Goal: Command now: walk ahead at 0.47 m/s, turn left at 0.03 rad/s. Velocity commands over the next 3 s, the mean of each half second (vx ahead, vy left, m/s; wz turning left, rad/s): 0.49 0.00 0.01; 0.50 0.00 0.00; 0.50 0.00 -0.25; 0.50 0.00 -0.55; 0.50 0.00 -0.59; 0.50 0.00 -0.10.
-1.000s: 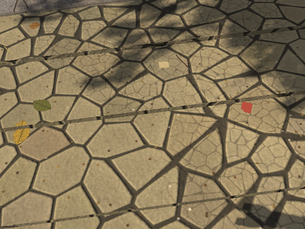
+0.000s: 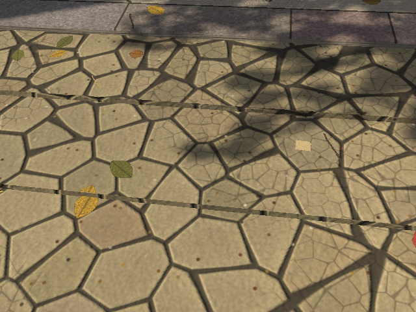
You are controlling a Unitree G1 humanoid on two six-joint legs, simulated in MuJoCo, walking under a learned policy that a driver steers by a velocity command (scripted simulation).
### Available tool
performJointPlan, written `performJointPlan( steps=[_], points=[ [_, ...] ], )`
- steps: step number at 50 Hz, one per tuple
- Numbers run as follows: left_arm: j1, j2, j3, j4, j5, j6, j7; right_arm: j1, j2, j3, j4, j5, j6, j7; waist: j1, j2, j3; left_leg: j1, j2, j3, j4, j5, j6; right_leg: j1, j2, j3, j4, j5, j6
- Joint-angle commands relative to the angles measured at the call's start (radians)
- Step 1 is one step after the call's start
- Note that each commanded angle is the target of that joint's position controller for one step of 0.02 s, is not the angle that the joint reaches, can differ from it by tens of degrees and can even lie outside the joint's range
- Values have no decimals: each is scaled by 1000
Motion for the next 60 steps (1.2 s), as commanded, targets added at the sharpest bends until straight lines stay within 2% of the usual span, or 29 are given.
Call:
performJointPlan(
  steps=[1, 4, 9, 15, 17, 18, 19, 20, 21, 22, 23, 25, 26, 28, 32, 37, 42, 44, 45, 46, 47, 48, 49, 50, 51, 53, 55, 57, 60],
  points=[
    [74, 93, 19, -7, -9, -18, 3, -17, -72, -11, -55, -13, -3, 15, 22, -108, 29, -310, 103, -13, 83, 107, -4, 205, -254, 346, -348, -40, -95],
    [139, 100, 19, 40, -18, -39, 3, -51, -52, -6, -57, -16, 14, 24, 15, -103, 21, -339, 109, 29, 82, 156, -35, 218, -229, 241, -351, 248, -110],
    [244, 79, 9, 106, -19, -39, 7, -247, -22, 7, -118, -16, 23, 29, 50, -101, 50, -472, 115, 91, -28, 253, -74, 284, -199, 148, -352, 469, -120],
    [303, 82, 2, 161, -12, -31, 22, -455, 7, 33, -196, -8, 19, 25, 84, -95, 106, -427, 76, 138, -323, 290, -42, 357, -223, 126, -366, 594, -117],
    [288, 107, 4, 171, -10, -28, 23, -418, -7, 28, -195, -8, 20, 16, 53, -111, 82, -302, 24, 175, -354, 175, 0, 359, -246, 106, -312, 782, -111],
    [269, 111, 3, 175, -6, -28, 26, -354, -18, 21, -179, -4, 18, 9, 16, -129, 42, -221, -5, 173, -367, 156, 22, 381, -248, 90, -233, 952, -98],
    [251, 114, 2, 175, -4, -25, 24, -202, -43, 7, -129, 4, 10, 0, -45, -133, -45, -67, -53, 197, -394, 130, 49, 384, -231, 61, -74, 1077, -84],
    [264, 91, -6, 168, -19, -25, 20, -49, -90, -14, -74, -2, -1, -11, -94, -83, -149, 222, -20, 137, -437, 190, 89, 230, -189, 38, 142, 996, -46],
    [306, 54, -20, 138, -50, -23, 10, 119, -185, -57, -33, -22, 3, -20, -130, 81, -306, 536, 217, -231, -516, -7, 188, -73, -94, -12, 497, 591, 7],
    [249, 87, -8, 125, -43, -24, 8, 162, -175, -63, -21, -2, 15, -18, -146, 145, -409, 609, 391, -586, -699, -109, 245, -212, 54, 30, 799, -188, 6],
    [170, 109, 7, 100, -24, -24, 10, 20, -163, -55, -39, 2, 14, -17, -83, 45, -247, 468, 375, -547, -741, -88, 229, -313, -2, 147, 887, -185, -15],
    [131, 65, 1, 85, -20, -26, 2, -114, -70, -34, -49, 4, 0, -20, -5, -34, -40, 203, 319, -355, -815, -3, 183, -301, -86, 138, 771, -110, -33],
    [154, 50, 2, 90, -8, -13, 5, -136, -31, -24, -33, 4, -10, -20, 39, -19, -4, 112, 281, -277, -835, 56, 157, -250, -106, 140, 729, -104, -25],
    [196, 17, -2, 112, 6, 17, 1, -135, 3, -15, -16, 4, -29, -18, 70, -3, 6, 28, 242, -177, -870, 125, 145, -182, -105, 123, 702, -88, -11],
    [54, 26, -2, 57, 10, 34, -13, -76, -44, -28, 27, 11, -41, -16, 68, 17, 52, 34, 214, -79, -947, 114, 151, -288, -144, 76, 529, 21, 33],
    [-119, 25, -9, 8, -2, 27, -19, -4, -71, -35, 51, 10, -48, -11, 17, 12, 63, 121, 218, -18, -966, 200, 139, -296, -141, 34, 256, 152, 64],
    [-196, 38, -3, -18, 1, 24, -11, 58, -70, -39, 82, 3, -41, -19, -11, 31, 74, 252, 246, 14, -909, 273, 114, -262, -118, 10, 118, 118, 37],
    [-170, 48, 5, -17, 5, 15, -7, 49, -82, -44, 88, 0, -37, -23, 8, 42, 69, 280, 259, 22, -836, 387, 100, -200, -93, -6, 74, 40, 11],
    [-104, 54, 13, 3, 8, 7, -4, 32, -89, -46, 88, 0, -34, -23, 44, 37, 39, 274, 249, 43, -739, 527, 86, -103, -62, -24, 33, 19, -5],
    [44, 66, 25, 58, 14, -4, 3, 22, -81, -43, 89, 1, -28, -21, 110, -3, -28, 242, 202, 88, -546, 645, 65, 74, -24, -42, -44, 36, -23],
    [240, 132, 48, 115, 32, -17, 16, 10, -48, -31, 66, 2, -27, -20, 179, -82, -146, 90, 140, 133, -282, 522, 31, 328, -128, 86, -79, -46, -63],
    [335, 262, 78, 136, 41, -19, 26, 68, 64, -6, 22, 31, -32, -9, 155, -349, -216, -280, -29, 173, 68, -17, -23, 584, -414, 564, -207, -158, -175],
    [275, 231, 74, 135, 10, -9, 24, 48, -24, -28, 35, 16, -29, -15, 133, -250, -211, -374, -15, 23, 214, -132, -6, 528, -422, 681, -270, -144, -209],
    [167, 161, 56, 108, 4, -11, 19, -15, -41, -34, 24, 18, -32, -10, 97, -144, -116, -409, 41, -3, 256, -52, 7, 428, -394, 538, -251, -128, -199],
    [121, 100, 41, 103, 5, -18, 12, -49, -31, -32, 21, 19, -37, -5, 80, -83, -70, -400, 73, -3, 239, 11, 10, 340, -359, 453, -268, -55, -176],
    [89, 33, 20, 118, -2, -32, 14, -60, -4, -30, 22, -1, -20, 4, 34, -98, -18, -336, 114, 3, 166, 84, -4, 218, -286, 304, -310, 64, -120],
    [136, 32, 17, 148, -7, -48, 17, -57, 21, -27, 23, -11, 2, 15, 17, -96, -13, -326, 111, 24, 165, 116, -21, 196, -266, 240, -321, 212, -120],
    [181, 47, 18, 176, -17, -55, 19, -131, 24, -25, -7, -19, 11, 20, 18, -82, 18, -389, 129, 53, 121, 155, -44, 199, -251, 212, -338, 313, -143],
    [236, 42, 14, 196, -15, -53, 23, -255, 30, -17, -60, -19, 16, 20, 39, -76, 47, -473, 138, 80, 26, 216, -84, 222, -230, 199, -351, 351, -168]
  ],
)
Next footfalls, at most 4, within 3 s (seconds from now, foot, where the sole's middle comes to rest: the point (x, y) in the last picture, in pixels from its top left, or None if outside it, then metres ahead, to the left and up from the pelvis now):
0.38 left None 0.41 0.09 -0.74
0.94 right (261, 260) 0.65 -0.13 -0.74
1.40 left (203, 182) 0.97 0.05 -0.71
1.92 right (278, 150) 1.10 -0.26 -0.71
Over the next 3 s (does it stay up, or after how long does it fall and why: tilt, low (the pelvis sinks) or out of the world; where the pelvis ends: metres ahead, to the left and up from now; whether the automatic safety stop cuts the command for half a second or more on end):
stays up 1.44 -0.51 0.09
